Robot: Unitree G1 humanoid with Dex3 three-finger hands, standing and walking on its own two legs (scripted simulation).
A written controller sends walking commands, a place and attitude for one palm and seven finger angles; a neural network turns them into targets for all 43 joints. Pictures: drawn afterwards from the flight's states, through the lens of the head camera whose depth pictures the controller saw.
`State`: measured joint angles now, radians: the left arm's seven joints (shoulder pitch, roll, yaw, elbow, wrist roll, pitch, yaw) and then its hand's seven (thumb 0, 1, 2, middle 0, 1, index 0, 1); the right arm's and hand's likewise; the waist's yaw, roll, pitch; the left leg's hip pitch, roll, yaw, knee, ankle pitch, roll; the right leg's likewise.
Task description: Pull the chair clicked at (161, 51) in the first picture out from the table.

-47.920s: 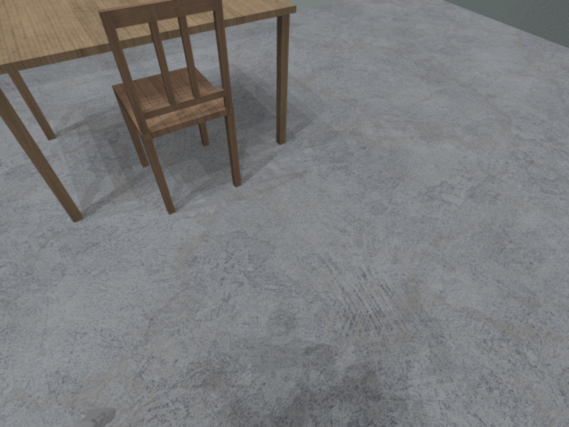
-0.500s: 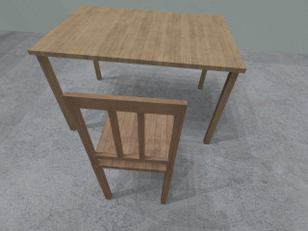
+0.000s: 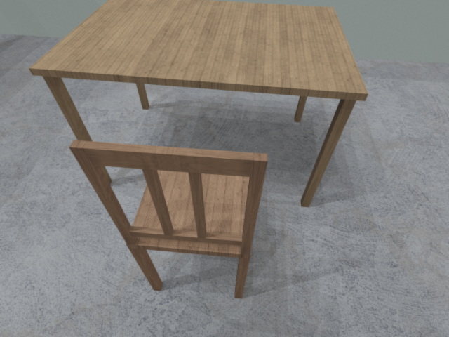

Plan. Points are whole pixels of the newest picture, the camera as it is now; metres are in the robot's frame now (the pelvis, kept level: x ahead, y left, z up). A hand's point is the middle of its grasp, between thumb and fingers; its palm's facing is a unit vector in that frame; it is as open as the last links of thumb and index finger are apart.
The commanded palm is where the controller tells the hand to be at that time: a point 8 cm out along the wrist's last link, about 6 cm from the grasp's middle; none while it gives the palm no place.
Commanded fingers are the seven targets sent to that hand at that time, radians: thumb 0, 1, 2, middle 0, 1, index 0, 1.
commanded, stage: look again from close up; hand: left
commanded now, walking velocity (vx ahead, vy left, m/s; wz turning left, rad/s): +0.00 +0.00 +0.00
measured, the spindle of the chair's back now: (160, 204) +0.42 +0.19 -0.08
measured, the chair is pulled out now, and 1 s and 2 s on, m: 0.33 0.33 0.33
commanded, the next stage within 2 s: raise the hand toward the chair's back in 1.04 s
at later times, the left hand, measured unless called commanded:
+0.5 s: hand out of the picture +0.01 +0.23 -0.16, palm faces +0.01 -0.97 -0.24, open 7.4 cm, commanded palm none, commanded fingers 0.00 0.90 0.90 -0.20 -0.30 -0.20 -0.30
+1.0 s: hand out of the picture -0.07 +0.21 -0.17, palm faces -0.01 -0.98 -0.20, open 7.4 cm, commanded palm none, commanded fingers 0.00 0.90 0.90 -0.20 -0.30 -0.20 -0.30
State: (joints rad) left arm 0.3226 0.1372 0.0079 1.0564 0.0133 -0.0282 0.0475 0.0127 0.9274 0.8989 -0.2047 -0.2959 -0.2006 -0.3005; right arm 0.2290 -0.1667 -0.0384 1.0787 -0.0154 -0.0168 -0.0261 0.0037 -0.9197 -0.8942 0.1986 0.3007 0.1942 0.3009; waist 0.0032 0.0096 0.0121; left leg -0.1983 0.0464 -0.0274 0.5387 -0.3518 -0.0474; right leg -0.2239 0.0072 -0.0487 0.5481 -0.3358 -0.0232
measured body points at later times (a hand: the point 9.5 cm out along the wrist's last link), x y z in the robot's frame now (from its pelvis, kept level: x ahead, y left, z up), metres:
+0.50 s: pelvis -0.03 +0.04 +0.01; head -0.02 +0.04 +0.46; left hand +0.01 +0.28 -0.14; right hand +0.01 -0.20 -0.15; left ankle -0.04 +0.15 -0.73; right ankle -0.03 -0.10 -0.73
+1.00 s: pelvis -0.05 +0.04 +0.01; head -0.04 +0.04 +0.46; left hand -0.06 +0.26 -0.15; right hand -0.06 -0.17 -0.16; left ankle -0.04 +0.15 -0.73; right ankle -0.03 -0.10 -0.73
